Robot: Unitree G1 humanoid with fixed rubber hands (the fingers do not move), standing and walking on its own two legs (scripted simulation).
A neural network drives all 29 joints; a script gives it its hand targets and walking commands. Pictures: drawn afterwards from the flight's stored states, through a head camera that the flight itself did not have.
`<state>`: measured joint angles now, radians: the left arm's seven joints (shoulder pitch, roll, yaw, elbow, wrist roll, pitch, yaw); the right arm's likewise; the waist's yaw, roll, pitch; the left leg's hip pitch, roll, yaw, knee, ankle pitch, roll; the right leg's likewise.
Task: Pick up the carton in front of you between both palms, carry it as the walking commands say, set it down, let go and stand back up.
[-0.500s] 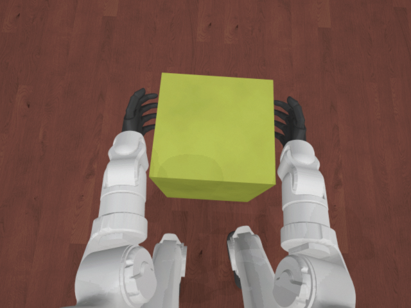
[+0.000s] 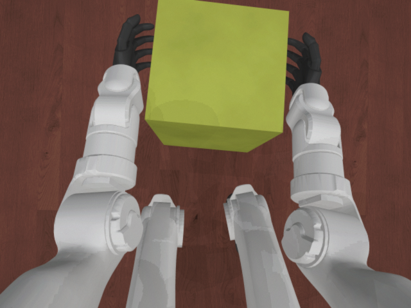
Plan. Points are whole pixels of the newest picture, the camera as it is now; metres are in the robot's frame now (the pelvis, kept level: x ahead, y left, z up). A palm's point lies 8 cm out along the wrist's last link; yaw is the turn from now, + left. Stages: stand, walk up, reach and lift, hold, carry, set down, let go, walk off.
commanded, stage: set down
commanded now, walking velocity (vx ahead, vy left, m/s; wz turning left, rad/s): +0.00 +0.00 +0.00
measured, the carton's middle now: (213, 92) +0.50 -0.05 -0.20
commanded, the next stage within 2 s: none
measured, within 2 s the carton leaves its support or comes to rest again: rests again in 1.64 s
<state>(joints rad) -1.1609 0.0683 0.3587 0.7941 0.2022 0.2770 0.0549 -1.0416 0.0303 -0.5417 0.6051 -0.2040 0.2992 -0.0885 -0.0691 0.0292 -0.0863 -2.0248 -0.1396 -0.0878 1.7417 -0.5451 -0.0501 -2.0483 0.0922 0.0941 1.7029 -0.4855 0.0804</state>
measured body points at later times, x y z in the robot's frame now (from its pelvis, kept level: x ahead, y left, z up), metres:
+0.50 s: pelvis -0.01 +0.00 -0.10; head +0.37 +0.00 +0.15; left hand +0.57 +0.09 -0.27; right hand +0.51 -0.21 -0.27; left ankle +0.08 +0.12 -0.47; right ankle +0.10 -0.14 -0.47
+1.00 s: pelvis -0.01 +0.01 -0.11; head +0.36 +0.00 +0.14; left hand +0.58 +0.09 -0.28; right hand +0.51 -0.21 -0.28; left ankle +0.08 +0.12 -0.47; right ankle +0.10 -0.13 -0.47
